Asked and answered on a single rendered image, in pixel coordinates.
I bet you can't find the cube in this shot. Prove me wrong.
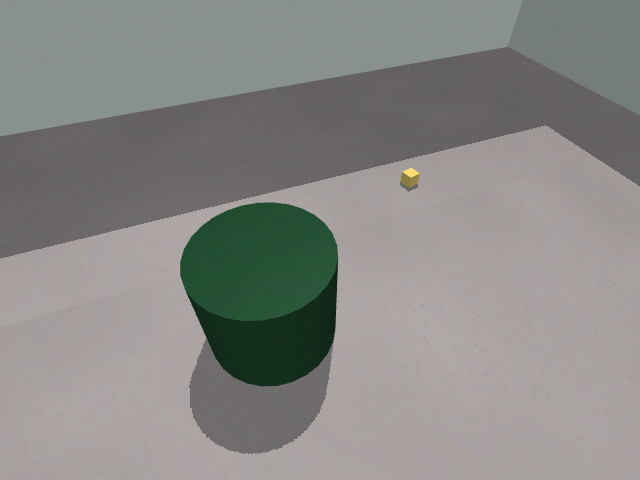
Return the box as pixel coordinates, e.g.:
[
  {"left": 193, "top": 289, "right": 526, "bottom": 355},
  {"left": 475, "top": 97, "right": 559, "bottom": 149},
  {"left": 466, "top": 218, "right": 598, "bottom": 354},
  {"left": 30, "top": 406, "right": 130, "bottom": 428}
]
[{"left": 400, "top": 168, "right": 420, "bottom": 187}]

